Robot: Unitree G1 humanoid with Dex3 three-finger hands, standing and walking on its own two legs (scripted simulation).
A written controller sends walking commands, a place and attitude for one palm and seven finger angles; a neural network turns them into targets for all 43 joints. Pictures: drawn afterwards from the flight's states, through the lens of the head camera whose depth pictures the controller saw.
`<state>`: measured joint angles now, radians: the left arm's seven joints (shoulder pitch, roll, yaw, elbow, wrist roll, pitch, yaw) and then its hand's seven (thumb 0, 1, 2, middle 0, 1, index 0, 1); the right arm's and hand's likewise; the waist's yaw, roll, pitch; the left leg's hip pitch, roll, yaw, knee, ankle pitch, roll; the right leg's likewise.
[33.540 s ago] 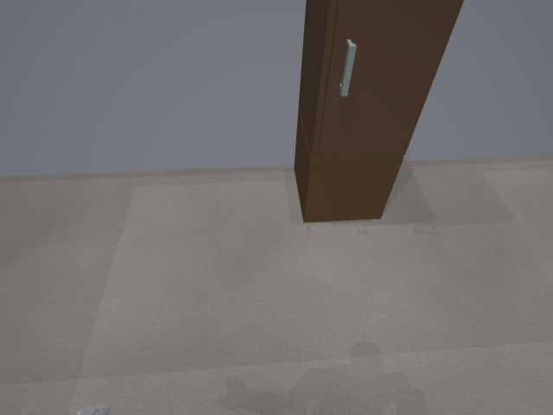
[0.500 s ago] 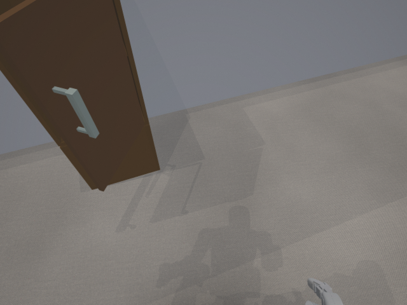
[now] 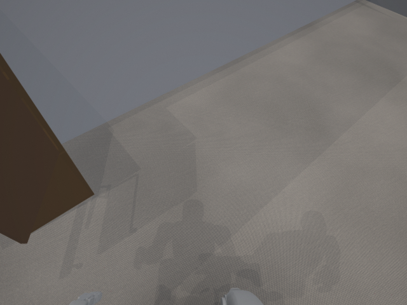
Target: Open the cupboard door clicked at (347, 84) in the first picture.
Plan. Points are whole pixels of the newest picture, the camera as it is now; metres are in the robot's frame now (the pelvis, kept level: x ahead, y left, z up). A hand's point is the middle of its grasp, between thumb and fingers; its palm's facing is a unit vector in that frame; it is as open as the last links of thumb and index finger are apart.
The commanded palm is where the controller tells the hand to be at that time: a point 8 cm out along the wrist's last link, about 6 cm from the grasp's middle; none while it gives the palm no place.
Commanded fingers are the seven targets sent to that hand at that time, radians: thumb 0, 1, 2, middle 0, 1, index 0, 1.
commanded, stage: walk to a spot facing it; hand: left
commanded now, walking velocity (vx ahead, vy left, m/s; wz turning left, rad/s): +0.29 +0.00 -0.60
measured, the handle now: out of the picture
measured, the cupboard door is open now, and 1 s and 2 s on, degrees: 52 52 52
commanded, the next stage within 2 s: turn to face it in 1.48 s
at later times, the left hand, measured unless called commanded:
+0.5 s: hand (154, 250) +0.26 +0.12 -0.18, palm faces -0.31 -0.94 -0.16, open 7.4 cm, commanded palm none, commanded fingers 0.00 0.90 0.90 -0.20 -0.30 -0.20 -0.30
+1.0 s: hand (216, 178) +0.47 -0.03 -0.17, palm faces -0.43 -0.89 -0.18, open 7.3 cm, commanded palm none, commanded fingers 0.00 0.90 0.90 -0.20 -0.30 -0.20 -0.30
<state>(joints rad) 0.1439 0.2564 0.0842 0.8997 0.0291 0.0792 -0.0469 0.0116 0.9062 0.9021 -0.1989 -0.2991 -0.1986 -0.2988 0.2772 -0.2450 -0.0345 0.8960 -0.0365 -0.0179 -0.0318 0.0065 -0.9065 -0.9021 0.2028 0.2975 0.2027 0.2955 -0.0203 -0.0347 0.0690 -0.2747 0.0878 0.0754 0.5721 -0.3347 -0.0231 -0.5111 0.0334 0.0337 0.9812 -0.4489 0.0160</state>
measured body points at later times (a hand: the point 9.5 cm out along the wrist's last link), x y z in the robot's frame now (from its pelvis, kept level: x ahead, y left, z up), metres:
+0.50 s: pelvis +0.15 -0.04 -0.01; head +0.19 -0.04 +0.44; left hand +0.27 +0.17 -0.17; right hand +0.14 -0.31 -0.13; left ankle +0.21 +0.07 -0.73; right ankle +0.06 -0.15 -0.71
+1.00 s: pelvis +0.33 -0.17 +0.01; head +0.37 -0.18 +0.45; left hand +0.49 +0.02 -0.15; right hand +0.24 -0.40 -0.14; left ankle +0.43 -0.05 -0.70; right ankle +0.27 -0.25 -0.73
